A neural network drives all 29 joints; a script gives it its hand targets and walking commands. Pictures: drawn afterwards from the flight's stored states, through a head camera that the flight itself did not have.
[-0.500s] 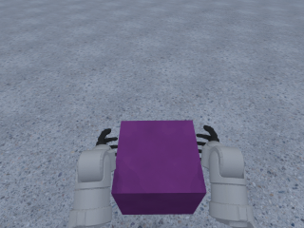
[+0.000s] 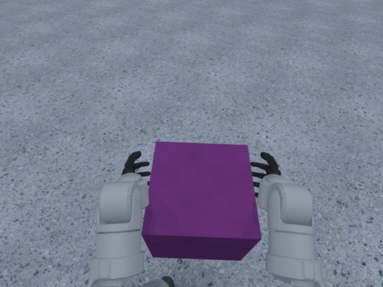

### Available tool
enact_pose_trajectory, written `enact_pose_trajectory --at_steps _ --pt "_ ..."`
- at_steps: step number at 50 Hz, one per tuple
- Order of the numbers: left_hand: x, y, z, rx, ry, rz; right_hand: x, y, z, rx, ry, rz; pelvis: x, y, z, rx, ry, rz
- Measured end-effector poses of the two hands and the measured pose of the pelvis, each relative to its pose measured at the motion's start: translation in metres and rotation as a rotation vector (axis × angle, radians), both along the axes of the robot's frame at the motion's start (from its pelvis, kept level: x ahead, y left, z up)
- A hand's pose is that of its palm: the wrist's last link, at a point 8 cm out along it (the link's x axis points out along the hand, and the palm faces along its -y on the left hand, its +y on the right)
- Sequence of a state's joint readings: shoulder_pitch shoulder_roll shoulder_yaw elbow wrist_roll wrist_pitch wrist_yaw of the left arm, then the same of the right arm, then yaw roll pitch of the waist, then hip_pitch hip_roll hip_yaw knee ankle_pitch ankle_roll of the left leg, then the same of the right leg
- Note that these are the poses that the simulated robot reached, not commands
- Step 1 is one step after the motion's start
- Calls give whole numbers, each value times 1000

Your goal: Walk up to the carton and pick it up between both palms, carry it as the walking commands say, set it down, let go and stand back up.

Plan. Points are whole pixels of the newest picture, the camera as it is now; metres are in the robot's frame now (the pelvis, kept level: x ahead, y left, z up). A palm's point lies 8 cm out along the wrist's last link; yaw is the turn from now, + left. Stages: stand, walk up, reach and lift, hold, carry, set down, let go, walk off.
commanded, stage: carry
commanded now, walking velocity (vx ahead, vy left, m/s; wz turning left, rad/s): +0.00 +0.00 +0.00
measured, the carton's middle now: (199, 202) +0.30 +0.00 +0.01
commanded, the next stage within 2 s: none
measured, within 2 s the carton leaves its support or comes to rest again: neither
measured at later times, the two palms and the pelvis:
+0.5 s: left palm (109, 244) +0.18 +0.15 +0.09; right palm (275, 231) +0.20 -0.12 +0.10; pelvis -0.11 +0.00 +0.00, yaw +3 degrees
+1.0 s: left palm (88, 286) +0.12 +0.17 +0.09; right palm (278, 282) +0.13 -0.11 +0.09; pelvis -0.15 +0.03 +0.01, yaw +0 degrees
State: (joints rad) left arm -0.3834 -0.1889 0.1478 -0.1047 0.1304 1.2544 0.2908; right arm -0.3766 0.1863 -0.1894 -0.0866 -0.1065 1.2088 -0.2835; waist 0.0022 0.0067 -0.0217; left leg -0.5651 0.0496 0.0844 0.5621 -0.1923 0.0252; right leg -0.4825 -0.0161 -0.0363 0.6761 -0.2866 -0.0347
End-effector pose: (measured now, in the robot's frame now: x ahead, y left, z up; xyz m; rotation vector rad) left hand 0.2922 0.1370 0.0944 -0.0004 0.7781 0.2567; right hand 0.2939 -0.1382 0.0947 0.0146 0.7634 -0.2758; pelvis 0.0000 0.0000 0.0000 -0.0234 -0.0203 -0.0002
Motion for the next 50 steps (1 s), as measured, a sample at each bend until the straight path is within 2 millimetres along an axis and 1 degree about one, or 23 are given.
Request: enact_pose_trajectory --at_steps 2,5,7,9,12,14,17,18,19,21,24,26,29,35,38,42,45,48,50 --pt "-6 0 -1 -5 -11 -6 -8 0 0 -5 -11 -6 -6 1 -4 -2 -14 -3" --pt "-16 0 -6 -14 -34 -20 -21 0 -3 -12 -35 -23 -16 4 -16 -15 -38 -4" --pt "-26 1 -12 -13 -42 -23 -31 1 -7 -9 -43 -27 -25 3 -23 -22 -53 7" --pt "-43 4 -18 7 -23 -14 -40 3 -15 3 -25 -3 -35 0 -26 -17 -50 32" --pt "-74 12 -31 32 16 61 -51 13 -33 15 17 83 -54 -8 -34 56 -17 47" --pt "-94 17 -38 41 46 87 -63 18 -45 29 45 114 -67 -10 -32 58 -32 48" --pt "-116 21 -49 24 127 96 -82 21 -56 18 124 177 -78 -12 -19 46 -19 76" --pt "-122 21 -48 19 140 103 -87 20 -55 11 138 185 -82 -12 -14 48 -10 75" --pt "-125 20 -44 16 136 106 -92 20 -49 -3 136 178 -85 -12 -9 49 0 69" --pt "-126 16 -29 13 92 97 -96 19 -30 -31 95 139 -93 -11 -2 45 30 60" --pt "-116 14 -7 -7 1 78 -92 15 -4 -5 6 87 -106 -7 4 33 87 56" --pt "-112 15 3 -23 -41 70 -93 15 7 -7 -34 72 -114 -3 7 43 113 58" --pt "-120 16 8 -22 -36 35 -107 16 15 -29 -29 63 -122 3 16 62 101 41" --pt "-146 19 23 38 -55 -27 -144 19 18 -6 -48 35 -137 19 14 37 44 14" --pt "-154 22 21 51 -36 -53 -156 20 14 0 -29 48 -139 23 13 33 27 13" --pt "-163 28 8 50 5 -63 -166 22 2 17 11 80 -142 25 12 33 20 9" --pt "-170 29 2 46 0 -58 -170 24 0 4 9 81 -147 26 11 33 23 7" --pt "-171 29 -2 47 -3 -58 -168 27 -1 -24 7 71 -152 27 11 33 33 7" --pt "-170 30 -7 48 9 -60 -165 28 -5 -25 16 72 -155 27 11 33 43 8"
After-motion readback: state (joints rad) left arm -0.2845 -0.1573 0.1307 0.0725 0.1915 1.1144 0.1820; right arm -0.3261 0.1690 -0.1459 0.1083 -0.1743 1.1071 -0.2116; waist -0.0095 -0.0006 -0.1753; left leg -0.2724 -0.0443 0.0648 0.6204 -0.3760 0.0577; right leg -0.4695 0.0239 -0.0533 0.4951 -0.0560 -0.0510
